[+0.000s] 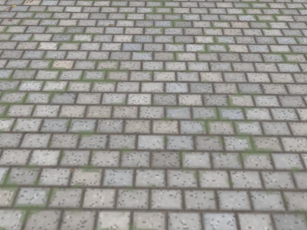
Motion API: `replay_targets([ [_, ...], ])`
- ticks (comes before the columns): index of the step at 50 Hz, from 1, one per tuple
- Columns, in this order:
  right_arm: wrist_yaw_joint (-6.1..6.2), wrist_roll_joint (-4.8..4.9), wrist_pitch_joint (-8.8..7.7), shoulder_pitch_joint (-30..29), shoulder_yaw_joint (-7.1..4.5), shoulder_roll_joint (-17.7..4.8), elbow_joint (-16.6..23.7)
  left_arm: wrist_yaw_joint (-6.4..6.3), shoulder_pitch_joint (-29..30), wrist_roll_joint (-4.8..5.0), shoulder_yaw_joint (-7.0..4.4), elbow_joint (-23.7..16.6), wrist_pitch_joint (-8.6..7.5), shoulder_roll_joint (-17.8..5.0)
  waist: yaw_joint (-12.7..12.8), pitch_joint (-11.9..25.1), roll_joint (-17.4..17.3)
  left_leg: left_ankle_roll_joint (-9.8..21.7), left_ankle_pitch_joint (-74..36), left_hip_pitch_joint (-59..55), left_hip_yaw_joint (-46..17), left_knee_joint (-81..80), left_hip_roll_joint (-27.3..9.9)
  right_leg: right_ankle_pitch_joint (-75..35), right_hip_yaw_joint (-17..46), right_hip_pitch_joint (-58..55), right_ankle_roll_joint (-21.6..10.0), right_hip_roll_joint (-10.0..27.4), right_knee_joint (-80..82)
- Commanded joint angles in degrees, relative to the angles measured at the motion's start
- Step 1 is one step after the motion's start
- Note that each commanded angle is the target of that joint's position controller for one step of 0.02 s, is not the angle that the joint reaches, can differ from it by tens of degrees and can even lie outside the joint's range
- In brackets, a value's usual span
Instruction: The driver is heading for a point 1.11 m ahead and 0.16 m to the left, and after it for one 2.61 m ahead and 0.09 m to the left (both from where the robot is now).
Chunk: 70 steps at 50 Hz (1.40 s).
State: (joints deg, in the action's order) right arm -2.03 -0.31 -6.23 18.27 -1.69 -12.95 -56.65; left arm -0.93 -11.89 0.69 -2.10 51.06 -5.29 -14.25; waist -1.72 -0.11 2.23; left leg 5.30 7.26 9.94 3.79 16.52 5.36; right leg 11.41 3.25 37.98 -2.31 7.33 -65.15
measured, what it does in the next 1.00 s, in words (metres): walks ahead: right foot, then left foot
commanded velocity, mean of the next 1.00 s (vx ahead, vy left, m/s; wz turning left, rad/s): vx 0.50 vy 0.00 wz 0.00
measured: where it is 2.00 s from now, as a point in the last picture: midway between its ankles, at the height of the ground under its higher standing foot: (161, 140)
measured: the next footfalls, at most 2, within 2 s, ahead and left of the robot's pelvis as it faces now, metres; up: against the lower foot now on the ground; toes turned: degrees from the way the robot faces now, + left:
right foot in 0.30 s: +0.34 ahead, -0.17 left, +0.00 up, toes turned -2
left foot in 0.86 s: +0.65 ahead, +0.07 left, +0.00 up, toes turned +3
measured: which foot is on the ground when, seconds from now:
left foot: down 0.00-0.32, up 0.34-0.84, down 0.86-1.00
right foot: up 0.00-0.28, down 0.30-0.88, up 0.90-1.00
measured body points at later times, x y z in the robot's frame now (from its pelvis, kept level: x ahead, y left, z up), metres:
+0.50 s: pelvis +0.28 -0.08 +0.00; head +0.29 -0.10 +0.45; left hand +0.33 +0.18 -0.12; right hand +0.37 -0.35 -0.14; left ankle +0.29 +0.08 -0.66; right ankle +0.29 -0.16 -0.74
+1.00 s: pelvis +0.55 -0.01 -0.01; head +0.58 +0.00 +0.44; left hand +0.59 +0.25 -0.15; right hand +0.66 -0.28 -0.13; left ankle +0.61 +0.07 -0.74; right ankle +0.47 -0.16 -0.65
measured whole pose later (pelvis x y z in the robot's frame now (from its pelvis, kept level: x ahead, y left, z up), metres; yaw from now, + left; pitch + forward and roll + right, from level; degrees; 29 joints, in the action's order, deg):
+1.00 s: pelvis +0.55 -0.01 -0.01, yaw +1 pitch +2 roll +0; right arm -1.9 0.0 -5.7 10.5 -3.1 -13.9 -51.8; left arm -0.2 -16.7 1.4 -2.8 54.9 -5.7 -14.7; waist -0.2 -1.3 1.8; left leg 3.8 8.4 19.2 3.7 25.9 2.1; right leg 19.9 1.4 25.2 -2.7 3.1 -68.4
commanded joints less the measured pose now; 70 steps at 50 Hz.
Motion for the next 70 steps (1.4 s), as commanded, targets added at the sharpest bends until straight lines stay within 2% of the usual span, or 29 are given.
replay_targets([
  [1,1.13,0.08,-1.03,-2.33,-1.20,-7.57,3.15,-0.39,-1.93,-0.71,-0.77,-2.43,0.19,-2.64,2.67,-3.13,-4.29,9.79,-4.08,6.12,-11.83,-11.74,-15.99,-9.27,0.07,1.12,1.55,2.39,8.15],
  [5,1.99,1.00,-0.26,2.34,-1.46,-9.17,2.16,0.34,7.39,-0.16,-0.36,-4.85,-0.49,-1.63,-0.72,-3.08,-4.37,7.25,-4.91,1.03,-9.12,-10.75,-15.14,-17.56,-2.16,-0.78,2.01,-0.25,24.74],
  [10,2.14,1.53,0.95,6.50,-1.82,-9.74,0.25,2.10,14.32,0.58,-0.17,-7.70,-1.01,-2.50,-2.75,-4.66,-5.21,6.44,-3.43,-8.33,-10.28,-6.59,-18.79,-12.32,-2.46,-0.55,0.88,-1.89,33.33],
  [12,2.27,1.56,1.56,5.94,-2.17,-10.43,0.17,2.67,12.87,0.59,-0.57,-8.00,-1.52,-3.78,-1.18,-3.79,-6.01,5.52,-6.56,-10.81,-11.07,-3.39,-20.13,-7.68,-3.00,-3.98,-0.74,-2.87,35.68],
  [14,2.27,1.23,2.20,3.79,-1.92,-10.04,0.76,2.56,1.98,0.44,-2.43,-5.02,-1.89,-6.98,4.87,2.32,-6.05,3.39,-22.81,-9.65,-8.04,9.42,-16.82,-5.73,-5.74,-19.19,-3.19,-6.25,38.09],
  [15,2.24,0.37,2.16,3.25,-0.91,-7.76,2.06,2.10,-9.82,0.03,-3.99,-2.14,-2.00,-11.29,9.27,10.83,-2.56,1.32,-19.85,-0.95,-4.70,25.53,-13.28,-7.06,0.78,-36.34,-6.60,-0.37,36.54],
  [16,1.69,0.18,0.84,9.27,1.18,-0.90,3.05,2.02,-16.98,-0.81,-5.59,-0.70,-1.48,-17.84,8.02,18.87,12.11,-3.30,3.57,23.56,-0.84,48.72,-3.30,-1.02,26.04,-59.29,-15.71,13.74,40.31],
  [17,1.39,1.25,-0.76,9.17,0.72,-3.63,2.04,2.25,-17.75,-0.68,-4.25,-0.45,-1.45,-12.92,8.54,22.33,12.48,-2.65,24.04,31.63,-9.80,57.88,-2.69,3.91,39.63,-61.38,-17.52,16.27,47.79],
  [18,1.18,2.75,-1.56,3.69,-0.71,-9.00,3.63,2.23,-12.20,-0.37,-3.07,-1.42,-1.58,-9.44,7.39,13.38,8.40,-1.35,20.52,36.38,-10.46,60.85,-6.39,3.86,31.20,-54.06,-14.09,14.34,48.17],
  [20,1.78,1.95,-1.24,-1.99,-1.08,-8.52,4.86,2.53,-2.67,-0.48,-1.68,-3.42,-1.35,-5.49,4.02,4.86,1.09,-1.36,10.78,32.63,-7.90,55.07,-11.57,-4.49,16.96,-37.97,-11.06,9.33,51.47],
  [21,2.05,1.39,-0.40,-1.49,-1.41,-7.70,4.78,2.78,-1.05,-0.82,-1.24,-3.41,-1.47,-4.13,2.13,3.06,1.77,-1.58,8.06,29.05,-8.05,51.61,-13.21,-6.89,12.61,-33.00,-9.90,7.03,53.53],
  [23,2.18,1.18,1.07,0.56,-1.23,-5.03,4.15,3.03,-2.19,-0.97,-1.31,-2.06,-1.74,-4.14,0.62,1.94,2.38,-2.34,5.50,25.61,-7.08,49.08,-13.43,-11.59,8.35,-28.72,-10.27,5.21,55.99],
  [25,2.37,0.91,1.64,-1.40,-1.47,-5.03,5.09,2.59,-4.35,-1.03,-1.76,-0.71,-1.90,-5.80,0.33,0.48,1.35,-3.19,1.85,28.33,-6.81,45.46,-13.64,-16.58,5.61,-28.69,-10.89,4.98,57.14],
  [32,1.63,0.91,1.13,-16.41,-1.20,-3.67,9.65,0.83,-10.29,-0.30,-1.95,2.03,-0.93,-7.40,4.18,-2.92,1.13,-4.11,-13.78,30.07,-4.57,22.51,-11.62,-14.75,0.42,-32.36,-8.92,3.59,59.14],
  [37,0.17,1.48,0.49,-23.32,-0.91,-4.04,12.49,0.39,-14.16,0.21,-2.38,4.69,0.17,-7.84,5.75,-5.55,1.23,-2.58,-10.28,31.88,-4.56,15.38,-10.54,-14.73,0.86,-41.10,-8.56,7.01,56.22],
  [40,-0.59,1.52,-0.10,-21.27,-1.47,-5.64,12.69,0.07,-12.72,0.33,-2.92,4.86,0.93,-8.88,3.40,-3.65,2.27,-0.51,-4.19,25.68,-3.11,13.08,-8.69,-24.01,0.68,-43.90,-7.24,8.15,51.30],
  [42,-0.21,1.36,-0.22,-8.72,-3.53,-9.13,8.96,0.08,-10.45,0.04,-2.73,4.29,1.53,-8.61,-3.18,3.88,2.60,1.85,-3.53,7.32,0.17,11.90,-4.68,-40.37,-2.32,-41.06,-5.19,4.47,37.00],
  [43,0.33,0.90,-0.13,2.26,-4.90,-12.97,6.26,0.13,-10.31,-0.64,-1.90,3.12,1.53,-7.01,-7.05,11.79,-1.05,5.00,-4.84,-10.69,-7.42,13.77,-11.41,-31.21,-4.57,-30.17,-3.23,1.25,21.15],
  [44,0.56,0.05,0.23,8.69,-6.15,-18.51,4.90,0.87,-17.19,-0.88,0.27,2.51,0.25,0.37,-4.54,20.20,-15.63,14.59,2.86,-32.84,-34.48,9.38,-26.03,0.67,-5.33,-6.06,1.14,-9.32,-2.24],
  [45,0.48,0.67,0.38,8.39,-4.75,-13.90,4.80,1.26,-16.12,0.33,-0.17,3.52,-1.40,-2.25,-5.28,23.63,-16.23,15.94,8.18,-34.31,-47.10,1.24,-28.36,20.28,3.21,1.74,0.69,-10.17,-11.76],
  [46,0.56,1.09,0.23,2.97,-3.84,-10.97,5.63,1.45,-10.64,1.82,-1.39,1.74,-2.35,-6.88,-4.53,14.02,-12.97,12.57,8.59,-26.64,-38.57,0.56,-26.39,17.59,3.52,6.72,-0.49,-6.51,-14.27],
  [47,0.64,0.93,0.22,-2.16,-3.15,-8.75,7.00,1.15,-6.29,2.00,-1.52,0.53,-2.58,-7.56,-2.88,8.84,-7.97,10.39,5.19,-17.42,-30.17,-0.55,-24.10,12.02,1.79,5.54,-1.02,-3.08,-11.89],
  [49,0.18,-0.10,-0.17,-7.43,-2.00,-5.27,7.37,0.33,-5.06,0.51,-2.27,0.38,-1.36,-6.36,1.23,3.21,-5.65,7.91,-1.78,-3.41,-20.44,-4.48,-19.54,5.62,1.24,-1.12,-0.95,0.76,-4.25],
  [51,0.00,-0.13,-0.42,-6.44,-2.11,-5.63,6.21,0.16,-7.37,0.24,-2.03,0.92,0.17,-3.39,2.78,2.03,-6.67,8.41,-4.40,1.35,-16.75,-7.42,-18.22,3.69,0.60,-4.63,-0.50,1.35,-0.96],
  [54,0.96,-0.04,-0.56,-3.54,-2.73,-8.27,4.72,-0.13,-2.78,-0.26,-2.36,-0.92,0.88,-3.69,2.60,-0.54,-5.14,9.13,-8.72,1.33,-13.35,-9.68,-18.11,-2.82,0.13,0.23,1.02,1.90,6.35],
  [60,2.23,0.77,0.29,1.88,-2.64,-9.05,2.65,0.84,9.34,-0.14,-1.83,-4.30,0.30,-2.17,-0.94,-2.69,-5.29,6.21,-8.94,-2.70,-7.89,-10.36,-15.82,-17.85,-2.32,0.82,1.69,-0.49,26.01],
  [66,2.55,1.34,1.69,6.89,-3.12,-9.73,-0.26,2.73,17.78,0.49,-1.31,-7.87,-0.55,-2.77,-3.06,-5.31,-5.61,5.81,-10.40,-12.68,-9.31,-5.64,-19.89,-12.13,-2.68,2.01,0.16,-2.30,34.60],
  [68,2.74,1.55,2.20,5.98,-3.46,-10.47,-0.29,3.09,15.36,0.52,-1.84,-7.86,-1.11,-4.29,-0.77,-4.01,-6.66,4.97,-15.77,-13.62,-10.76,-2.05,-20.61,-8.13,-2.99,-3.46,-0.94,-3.73,36.83],
  [70,2.69,1.48,2.58,3.07,-3.25,-10.21,0.73,2.58,2.26,0.25,-3.97,-4.12,-1.57,-8.30,6.17,3.75,-6.62,2.83,-29.16,-9.57,-8.67,11.52,-16.60,-8.22,-5.12,-23.26,-3.16,-6.61,38.67],
])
